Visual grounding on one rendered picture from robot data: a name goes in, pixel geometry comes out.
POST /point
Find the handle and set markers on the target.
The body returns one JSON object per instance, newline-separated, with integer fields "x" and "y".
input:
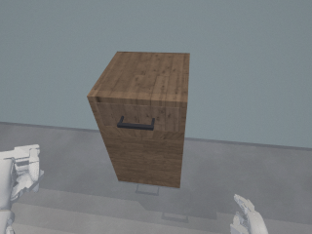
{"x": 135, "y": 126}

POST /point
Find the drawer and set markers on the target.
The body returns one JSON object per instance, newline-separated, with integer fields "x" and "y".
{"x": 166, "y": 118}

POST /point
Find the cabinet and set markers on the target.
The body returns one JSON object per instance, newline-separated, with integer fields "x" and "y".
{"x": 144, "y": 78}

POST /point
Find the left robot hand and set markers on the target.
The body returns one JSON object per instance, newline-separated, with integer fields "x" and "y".
{"x": 25, "y": 162}

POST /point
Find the right robot hand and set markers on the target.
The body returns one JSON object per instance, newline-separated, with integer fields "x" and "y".
{"x": 251, "y": 221}

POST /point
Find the robot left forearm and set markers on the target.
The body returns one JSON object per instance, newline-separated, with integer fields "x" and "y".
{"x": 7, "y": 217}

